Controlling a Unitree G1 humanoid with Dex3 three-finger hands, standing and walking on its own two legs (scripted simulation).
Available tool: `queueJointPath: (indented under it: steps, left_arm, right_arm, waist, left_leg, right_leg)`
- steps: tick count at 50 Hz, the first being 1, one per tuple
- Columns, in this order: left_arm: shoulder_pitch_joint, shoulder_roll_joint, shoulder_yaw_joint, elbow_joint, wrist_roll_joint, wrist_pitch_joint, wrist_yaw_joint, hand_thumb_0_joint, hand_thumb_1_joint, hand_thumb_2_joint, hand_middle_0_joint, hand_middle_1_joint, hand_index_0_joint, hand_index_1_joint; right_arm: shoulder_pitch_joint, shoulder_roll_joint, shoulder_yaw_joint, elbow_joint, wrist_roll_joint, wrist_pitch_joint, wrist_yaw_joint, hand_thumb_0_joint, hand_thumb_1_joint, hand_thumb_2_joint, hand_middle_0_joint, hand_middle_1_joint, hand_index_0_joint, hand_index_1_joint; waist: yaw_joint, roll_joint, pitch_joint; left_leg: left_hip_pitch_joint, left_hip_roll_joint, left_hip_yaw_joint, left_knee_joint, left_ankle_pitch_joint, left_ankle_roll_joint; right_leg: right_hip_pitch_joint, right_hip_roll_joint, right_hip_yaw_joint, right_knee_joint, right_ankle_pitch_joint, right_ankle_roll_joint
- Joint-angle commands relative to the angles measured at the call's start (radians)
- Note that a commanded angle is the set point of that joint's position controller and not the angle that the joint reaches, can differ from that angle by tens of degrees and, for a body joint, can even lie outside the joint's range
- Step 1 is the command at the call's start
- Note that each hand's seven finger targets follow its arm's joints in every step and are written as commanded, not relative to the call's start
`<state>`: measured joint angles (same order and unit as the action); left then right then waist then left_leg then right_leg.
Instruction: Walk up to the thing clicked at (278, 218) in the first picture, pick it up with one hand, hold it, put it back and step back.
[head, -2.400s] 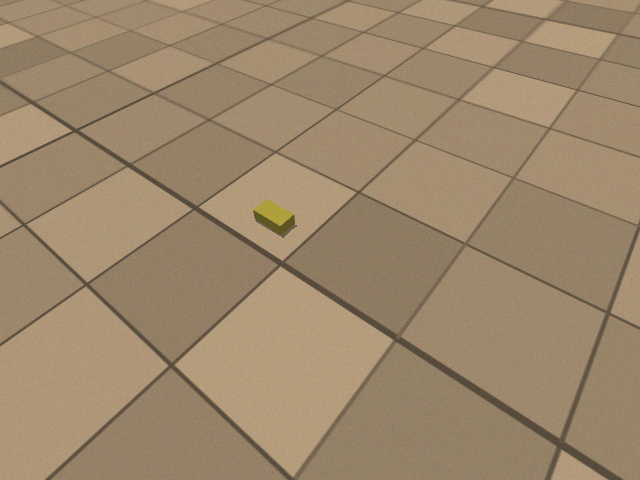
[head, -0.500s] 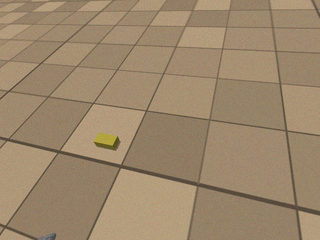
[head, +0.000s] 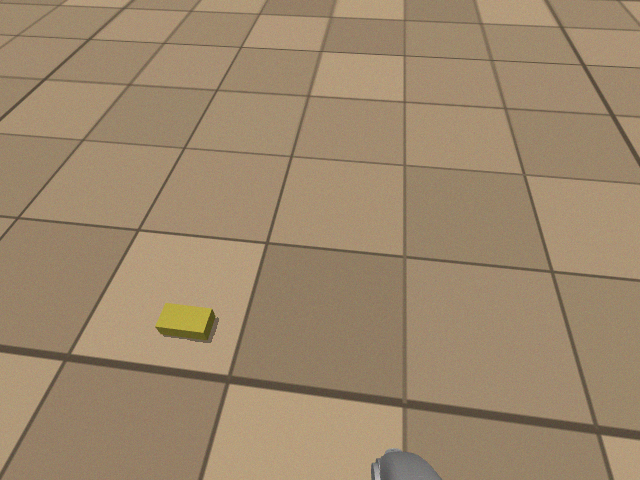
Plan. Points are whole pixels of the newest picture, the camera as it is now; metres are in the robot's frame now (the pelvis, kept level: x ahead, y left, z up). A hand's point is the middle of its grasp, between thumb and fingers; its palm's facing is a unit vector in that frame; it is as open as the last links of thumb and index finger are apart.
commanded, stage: walk up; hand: left
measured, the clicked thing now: (186, 321) +0.74 +0.44 -0.73
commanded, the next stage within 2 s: none
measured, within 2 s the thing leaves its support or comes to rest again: neither
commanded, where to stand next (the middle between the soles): +0.35 +0.26 m, yaw -11 degrees
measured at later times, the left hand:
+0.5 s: hand out of the picture +0.18 +0.47 -0.12, palm faces -0.09 -0.81 -0.58, open 7.4 cm
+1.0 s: hand out of the picture +0.37 +0.52 -0.13, palm faces -0.16 -0.86 -0.48, open 7.4 cm
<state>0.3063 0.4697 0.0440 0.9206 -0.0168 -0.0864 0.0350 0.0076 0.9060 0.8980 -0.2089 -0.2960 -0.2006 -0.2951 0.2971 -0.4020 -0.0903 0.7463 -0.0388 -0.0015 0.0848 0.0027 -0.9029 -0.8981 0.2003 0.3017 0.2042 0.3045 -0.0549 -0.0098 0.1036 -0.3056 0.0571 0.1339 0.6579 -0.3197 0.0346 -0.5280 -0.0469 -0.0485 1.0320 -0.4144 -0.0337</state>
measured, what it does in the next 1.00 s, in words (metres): steps to the left: right foot, then left foot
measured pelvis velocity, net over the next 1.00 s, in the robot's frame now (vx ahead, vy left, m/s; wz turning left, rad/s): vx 0.24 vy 0.26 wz -0.16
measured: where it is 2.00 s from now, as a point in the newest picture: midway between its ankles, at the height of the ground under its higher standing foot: (216, 467)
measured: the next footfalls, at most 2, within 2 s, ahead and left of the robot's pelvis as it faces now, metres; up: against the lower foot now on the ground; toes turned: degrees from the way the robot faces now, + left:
right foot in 0.14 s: +0.17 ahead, -0.07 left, +0.00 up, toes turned -7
left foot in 0.52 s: +0.25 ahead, +0.33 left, +0.00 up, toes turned +0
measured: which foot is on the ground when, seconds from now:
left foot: down 0.00-0.14, up 0.16-0.50, down 0.52-0.90, up 0.92-1.00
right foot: up 0.00-0.12, down 0.14-0.54, up 0.56-0.86, down 0.88-1.00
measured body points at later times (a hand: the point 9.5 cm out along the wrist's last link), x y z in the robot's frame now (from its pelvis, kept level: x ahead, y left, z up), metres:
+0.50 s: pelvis +0.13 +0.14 -0.02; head +0.15 +0.11 +0.43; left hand +0.18 +0.51 -0.09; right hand +0.22 -0.21 -0.13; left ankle +0.21 +0.32 -0.71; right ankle +0.13 -0.06 -0.72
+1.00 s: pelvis +0.24 +0.26 -0.01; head +0.27 +0.23 +0.44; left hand +0.38 +0.57 -0.10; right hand +0.23 -0.05 -0.15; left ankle +0.24 +0.36 -0.67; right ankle +0.29 +0.15 -0.72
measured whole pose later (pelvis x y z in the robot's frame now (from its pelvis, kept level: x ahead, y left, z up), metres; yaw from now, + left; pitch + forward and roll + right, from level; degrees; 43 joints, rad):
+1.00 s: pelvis +0.24 +0.26 -0.01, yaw -9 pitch -3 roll +0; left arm 0.25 0.40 0.03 0.83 0.00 -0.09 0.03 0.00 0.90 0.90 -0.21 -0.30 -0.20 -0.30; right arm 0.33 -0.40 -0.04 0.81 -0.01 0.05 0.03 0.01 -0.90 -0.90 0.20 0.30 0.20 0.30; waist -0.02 0.07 0.13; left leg -0.42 0.00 0.03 1.11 -0.55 0.02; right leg -0.39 0.01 -0.07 0.72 -0.28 -0.07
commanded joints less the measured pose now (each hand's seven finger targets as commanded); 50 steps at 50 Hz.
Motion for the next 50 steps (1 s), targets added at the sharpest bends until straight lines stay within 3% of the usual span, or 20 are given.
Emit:
queueJointPath:
  steps: [1, 5, 6, 7, 8, 10, 15, 22, 25, 26, 27, 28, 30, 33, 38, 43, 44, 45, 46, 50]
  left_arm:
    - [0.053, 0.172, 0.061, -0.077, 0.005, -0.016, 0.014, 0.0, 0.9, 0.9, -0.2, -0.3, -0.2, -0.3]
    - [0.205, 0.172, 0.085, -0.04, 0.011, -0.026, 0.023, 0.0, 0.9, 0.9, -0.2, -0.3, -0.2, -0.3]
    - [0.288, 0.233, 0.113, -0.025, 0.021, -0.031, 0.035, 0.0, 0.9, 0.9, -0.2, -0.3, -0.2, -0.3]
    - [0.317, 0.317, 0.135, -0.051, 0.034, -0.035, 0.048, 0.0, 0.9, 0.9, -0.2, -0.3, -0.2, -0.3]
    - [0.242, 0.332, 0.122, -0.106, 0.026, -0.034, 0.055, 0.0, 0.9, 0.9, -0.2, -0.3, -0.2, -0.3]
    - [0.139, 0.314, 0.12, -0.134, 0.011, -0.028, 0.062, 0.0, 0.9, 0.9, -0.2, -0.3, -0.2, -0.3]
    - [0.088, 0.287, 0.108, -0.144, 0.028, -0.038, 0.052, 0.0, 0.9, 0.9, -0.2, -0.3, -0.2, -0.3]
    - [0.084, 0.357, 0.131, -0.148, 0.046, -0.038, 0.053, 0.0, 0.9, 0.9, -0.2, -0.3, -0.2, -0.3]
    - [-0.042, 0.339, 0.12, -0.161, 0.049, -0.022, 0.061, 0.0, 0.9, 0.9, -0.2, -0.3, -0.2, -0.3]
    - [0.0, 0.244, 0.09, -0.147, 0.052, -0.011, 0.061, 0.0, 0.9, 0.9, -0.2, -0.3, -0.2, -0.3]
    - [0.044, 0.118, 0.049, -0.159, 0.037, -0.01, 0.063, 0.0, 0.9, 0.9, -0.2, -0.3, -0.2, -0.3]
    - [0.0, 0.197, 0.057, -0.154, 0.029, -0.009, 0.083, 0.0, 0.9, 0.9, -0.2, -0.3, -0.2, -0.3]
    - [-0.008, 0.254, 0.069, -0.098, 0.008, -0.014, 0.071, 0.0, 0.9, 0.9, -0.2, -0.3, -0.2, -0.3]
    - [0.107, 0.226, 0.073, -0.026, 0.001, -0.019, 0.04, 0.0, 0.9, 0.9, -0.2, -0.3, -0.2, -0.3]
    - [0.03, 0.183, 0.067, -0.078, 0.021, -0.02, 0.022, 0.0, 0.9, 0.9, -0.2, -0.3, -0.2, -0.3]
    - [0.129, 0.162, 0.08, -0.08, 0.029, -0.019, 0.025, 0.0, 0.9, 0.9, -0.2, -0.3, -0.2, -0.3]
    - [0.178, 0.238, 0.102, -0.082, 0.039, -0.023, 0.032, 0.0, 0.9, 0.9, -0.2, -0.3, -0.2, -0.3]
    - [0.169, 0.279, 0.105, -0.116, 0.029, -0.025, 0.03, 0.0, 0.9, 0.9, -0.2, -0.3, -0.2, -0.3]
    - [0.119, 0.286, 0.1, -0.12, 0.013, -0.017, 0.028, 0.0, 0.9, 0.9, -0.2, -0.3, -0.2, -0.3]
    - [-0.029, 0.226, 0.076, -0.151, 0.031, -0.007, 0.018, 0.0, 0.9, 0.9, -0.2, -0.3, -0.2, -0.3]
  right_arm:
    - [0.013, -0.258, -0.068, -0.093, -0.014, -0.018, -0.017, 0.0, -0.9, -0.9, 0.2, 0.3, 0.2, 0.3]
    - [-0.116, -0.232, -0.049, -0.145, -0.011, 0.006, -0.006, 0.0, -0.9, -0.9, 0.2, 0.3, 0.2, 0.3]
    - [-0.093, -0.18, -0.032, -0.154, -0.004, 0.005, -0.005, 0.0, -0.9, -0.9, 0.2, 0.3, 0.2, 0.3]
    - [-0.017, -0.128, -0.014, -0.159, -0.003, 0.006, -0.006, 0.0, -0.9, -0.9, 0.2, 0.3, 0.2, 0.3]
    - [0.012, -0.201, -0.031, -0.141, -0.012, 0.027, -0.013, 0.0, -0.9, -0.9, 0.2, 0.3, 0.2, 0.3]
    - [-0.025, -0.278, -0.061, -0.114, -0.014, 0.041, -0.02, 0.0, -0.9, -0.9, 0.2, 0.3, 0.2, 0.3]
    - [0.032, -0.258, -0.073, -0.056, -0.018, 0.052, 0.002, 0.0, -0.9, -0.9, 0.2, 0.3, 0.2, 0.3]
    - [-0.069, -0.238, -0.084, -0.1, -0.016, 0.049, 0.022, 0.0, -0.9, -0.9, 0.2, 0.3, 0.2, 0.3]
    - [0.123, -0.255, -0.107, -0.046, -0.016, 0.039, 0.016, 0.0, -0.9, -0.9, 0.2, 0.3, 0.2, 0.3]
    - [0.232, -0.285, -0.123, -0.003, -0.024, 0.028, 0.006, 0.0, -0.9, -0.9, 0.2, 0.3, 0.2, 0.3]
    - [0.238, -0.382, -0.136, -0.027, -0.036, 0.017, -0.005, 0.0, -0.9, -0.9, 0.2, 0.3, 0.2, 0.3]
    - [0.119, -0.462, -0.144, -0.056, 0.002, 0.013, -0.01, 0.0, -0.9, -0.9, 0.2, 0.3, 0.2, 0.3]
    - [0.023, -0.357, -0.111, -0.08, -0.001, 0.008, -0.025, 0.0, -0.9, -0.9, 0.2, 0.3, 0.2, 0.3]
    - [-0.011, -0.309, -0.081, -0.068, 0.011, -0.01, -0.033, 0.0, -0.9, -0.9, 0.2, 0.3, 0.2, 0.3]
    - [0.064, -0.281, -0.059, -0.07, -0.003, -0.01, -0.032, 0.0, -0.9, -0.9, 0.2, 0.3, 0.2, 0.3]
    - [0.0, -0.207, -0.012, -0.076, 0.036, -0.016, -0.055, 0.0, -0.9, -0.9, 0.2, 0.3, 0.2, 0.3]
    - [0.018, -0.166, 0.001, -0.08, 0.046, -0.022, -0.062, 0.0, -0.9, -0.9, 0.2, 0.3, 0.2, 0.3]
    - [0.067, -0.16, 0.002, -0.086, 0.044, -0.019, -0.062, 0.0, -0.9, -0.9, 0.2, 0.3, 0.2, 0.3]
    - [0.039, -0.254, -0.029, -0.064, 0.023, 0.004, -0.077, 0.0, -0.9, -0.9, 0.2, 0.3, 0.2, 0.3]
    - [0.087, -0.24, -0.03, 0.018, 0.024, 0.003, -0.07, 0.0, -0.9, -0.9, 0.2, 0.3, 0.2, 0.3]
  waist:
    - [-0.004, 0.21, -0.066]
    - [0.121, 0.065, -0.107]
    - [0.17, -0.062, -0.157]
    - [0.161, -0.267, -0.171]
    - [0.12, -0.106, -0.156]
    - [0.093, -0.032, -0.058]
    - [0.046, -0.088, -0.045]
    - [0.06, -0.164, -0.063]
    - [-0.08, -0.082, -0.143]
    - [-0.125, 0.12, -0.176]
    - [-0.117, 0.451, -0.102]
    - [-0.072, 0.418, -0.078]
    - [-0.024, 0.165, 0.021]
    - [0.034, 0.263, -0.006]
    - [0.008, 0.182, -0.026]
    - [0.133, 0.033, -0.142]
    - [0.162, -0.119, -0.194]
    - [0.13, -0.177, -0.231]
    - [0.119, -0.049, -0.194]
    - [0.05, -0.074, -0.047]
  left_leg:
    - [0.108, 0.226, -0.232, -0.283, 0.185, 0.229]
    - [-0.124, 0.153, -0.109, -0.071, 0.088, 0.153]
    - [-0.245, 0.096, -0.068, 0.131, 0.083, 0.088]
    - [-0.432, -0.029, -0.038, 0.392, -0.234, 0.009]
    - [-0.463, -0.028, -0.186, 0.528, -0.268, -0.023]
    - [-0.472, 0.058, -0.258, 0.598, -0.217, -0.036]
    - [-0.316, 0.082, -0.203, 0.525, -0.063, -0.046]
    - [-0.216, 0.08, -0.127, 0.283, -0.095, -0.043]
    - [0.122, 0.021, -0.052, 0.1, -0.069, -0.025]
    - [0.255, -0.016, -0.096, -0.018, -0.155, -0.022]
    - [0.239, 0.229, -0.556, -0.268, -0.272, 0.022]
    - [0.142, 0.353, -0.835, -0.418, -0.383, 0.165]
    - [0.041, 0.282, -0.597, -0.329, -0.279, 0.154]
    - [0.047, 0.21, -0.403, -0.251, -0.028, 0.171]
    - [0.062, 0.248, -0.347, -0.238, 0.213, 0.242]
    - [-0.064, 0.136, -0.154, 0.071, 0.499, 0.075]
    - [-0.179, 0.059, -0.106, 0.295, 0.37, 0.004]
    - [-0.348, -0.053, -0.114, 0.436, -0.23, -0.039]
    - [-0.355, -0.019, -0.186, 0.549, -0.348, -0.028]
    - [-0.26, 0.029, -0.179, 0.426, -0.161, -0.015]
  right_leg:
    - [0.002, -0.012, -0.03, -0.169, 0.029, 0.001]
    - [0.411, 0.024, -0.053, -0.451, 0.259, -0.022]
    - [0.585, -0.022, 0.076, -0.503, 0.212, -0.03]
    - [0.68, -0.264, 0.49, -0.643, 0.067, -0.123]
    - [0.578, -0.414, 0.756, -0.719, -0.066, -0.21]
    - [0.421, -0.399, 0.679, -0.717, -0.112, -0.286]
    - [0.196, -0.232, 0.319, -0.633, 0.049, -0.196]
    - [0.115, -0.203, 0.26, -0.547, 0.015, -0.192]
    - [-0.052, -0.169, 0.148, -0.324, 0.059, -0.125]
    - [-0.125, -0.08, 0.058, -0.035, 0.071, -0.074]
    - [-0.359, 0.109, 0.032, 0.233, -0.191, -0.006]
    - [-0.372, 0.059, 0.092, 0.317, -0.216, -0.033]
    - [-0.328, 0.018, 0.121, 0.322, -0.056, -0.017]
    - [-0.176, -0.032, 0.056, 0.144, -0.006, -0.005]
    - [-0.014, -0.006, -0.015, -0.127, -0.026, -0.005]
    - [0.434, 0.039, 0.028, -0.498, 0.261, -0.047]
    - [0.541, -0.119, 0.289, -0.566, 0.27, -0.114]
    - [0.648, -0.363, 0.671, -0.615, 0.271, -0.248]
    - [0.536, -0.416, 0.725, -0.64, 0.146, -0.337]
    - [0.233, -0.233, 0.383, -0.641, 0.002, -0.218]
